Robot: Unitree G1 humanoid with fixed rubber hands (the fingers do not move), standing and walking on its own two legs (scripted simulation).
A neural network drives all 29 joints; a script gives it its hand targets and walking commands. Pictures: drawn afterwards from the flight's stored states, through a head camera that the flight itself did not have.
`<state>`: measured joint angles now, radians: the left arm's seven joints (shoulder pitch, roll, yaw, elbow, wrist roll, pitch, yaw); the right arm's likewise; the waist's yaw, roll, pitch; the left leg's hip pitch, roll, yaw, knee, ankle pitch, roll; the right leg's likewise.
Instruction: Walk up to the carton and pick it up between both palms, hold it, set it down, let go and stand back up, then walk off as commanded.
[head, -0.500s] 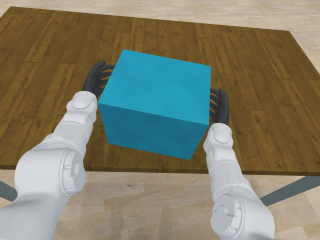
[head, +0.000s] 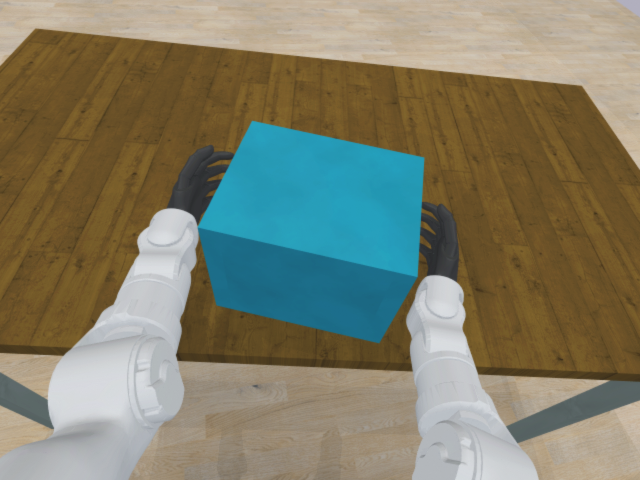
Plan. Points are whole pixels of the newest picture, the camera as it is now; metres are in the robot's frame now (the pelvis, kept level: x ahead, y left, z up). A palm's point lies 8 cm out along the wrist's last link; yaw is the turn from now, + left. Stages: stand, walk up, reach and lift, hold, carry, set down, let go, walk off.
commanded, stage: reach and lift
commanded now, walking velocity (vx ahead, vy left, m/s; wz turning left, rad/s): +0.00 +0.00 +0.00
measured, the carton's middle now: (316, 234) +0.44 -0.01 +0.03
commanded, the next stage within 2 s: none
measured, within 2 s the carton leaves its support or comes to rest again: leaves its support in 0.48 s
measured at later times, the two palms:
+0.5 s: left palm (184, 208) +0.43 +0.16 +0.09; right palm (438, 270) +0.37 -0.16 +0.06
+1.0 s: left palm (184, 209) +0.43 +0.16 +0.09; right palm (440, 270) +0.37 -0.17 +0.06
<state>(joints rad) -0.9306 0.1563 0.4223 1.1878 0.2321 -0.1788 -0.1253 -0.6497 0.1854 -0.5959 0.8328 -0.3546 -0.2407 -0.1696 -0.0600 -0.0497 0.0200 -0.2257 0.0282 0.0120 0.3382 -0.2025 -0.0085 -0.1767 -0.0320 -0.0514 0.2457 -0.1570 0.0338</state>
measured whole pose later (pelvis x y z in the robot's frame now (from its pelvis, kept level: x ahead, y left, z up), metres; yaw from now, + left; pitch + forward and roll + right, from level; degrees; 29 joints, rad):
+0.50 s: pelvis -0.01 -0.01 +0.00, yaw +1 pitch +10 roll -1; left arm -0.96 0.16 0.33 1.26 0.23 -0.29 -0.08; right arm -0.68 0.13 -0.61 1.01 -0.33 -0.47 -0.20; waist -0.03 -0.05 -0.06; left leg -0.34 0.04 0.02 0.33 -0.16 -0.01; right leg -0.27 -0.02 -0.07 0.22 -0.12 0.02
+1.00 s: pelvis -0.02 -0.01 +0.00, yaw +0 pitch +13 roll -1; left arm -1.00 0.19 0.25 1.35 0.13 -0.36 -0.05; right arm -0.72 0.07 -0.52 1.11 -0.25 -0.51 -0.22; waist -0.03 -0.03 -0.11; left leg -0.41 0.04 0.04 0.31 -0.13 -0.01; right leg -0.36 -0.02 -0.06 0.21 -0.08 0.02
